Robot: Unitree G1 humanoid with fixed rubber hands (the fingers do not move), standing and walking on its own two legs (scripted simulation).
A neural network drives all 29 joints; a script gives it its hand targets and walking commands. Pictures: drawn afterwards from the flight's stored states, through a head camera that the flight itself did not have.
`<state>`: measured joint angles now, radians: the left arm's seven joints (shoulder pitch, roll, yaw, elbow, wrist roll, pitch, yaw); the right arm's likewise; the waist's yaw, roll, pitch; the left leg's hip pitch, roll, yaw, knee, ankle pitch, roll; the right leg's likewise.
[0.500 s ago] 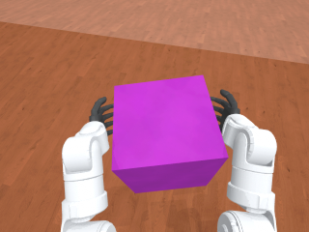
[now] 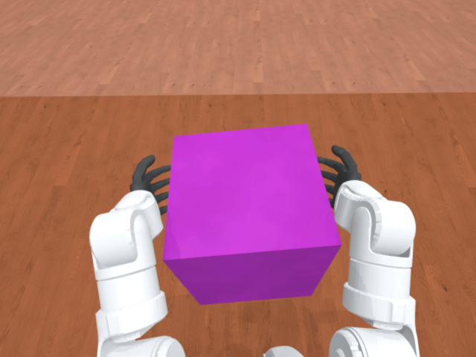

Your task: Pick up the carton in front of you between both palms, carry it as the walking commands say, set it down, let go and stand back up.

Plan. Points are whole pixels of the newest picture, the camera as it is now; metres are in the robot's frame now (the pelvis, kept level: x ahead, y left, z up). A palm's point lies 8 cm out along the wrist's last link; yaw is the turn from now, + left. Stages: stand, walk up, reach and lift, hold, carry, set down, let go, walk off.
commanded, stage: carry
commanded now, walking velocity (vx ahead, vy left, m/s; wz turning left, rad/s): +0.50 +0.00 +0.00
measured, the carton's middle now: (248, 222) +0.34 -0.06 +0.05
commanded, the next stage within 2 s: none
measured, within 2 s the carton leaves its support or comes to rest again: neither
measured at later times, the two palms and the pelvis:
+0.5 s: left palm (117, 52) +0.68 +0.14 +0.21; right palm (262, 38) +0.69 -0.16 +0.21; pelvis +0.34 -0.02 +0.04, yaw -1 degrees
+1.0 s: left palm out of the picture +0.97 +0.15 +0.24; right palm out of the picture +1.02 -0.14 +0.26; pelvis +0.66 -0.03 +0.11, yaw +1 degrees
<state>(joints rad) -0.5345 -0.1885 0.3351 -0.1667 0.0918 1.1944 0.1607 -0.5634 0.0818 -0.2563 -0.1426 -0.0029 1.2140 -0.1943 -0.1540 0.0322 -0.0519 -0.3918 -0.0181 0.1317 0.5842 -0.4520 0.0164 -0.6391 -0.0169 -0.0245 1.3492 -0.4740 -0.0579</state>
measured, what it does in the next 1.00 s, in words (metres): climbs: right foot 0.03 m higher, then left foot 0.05 m higher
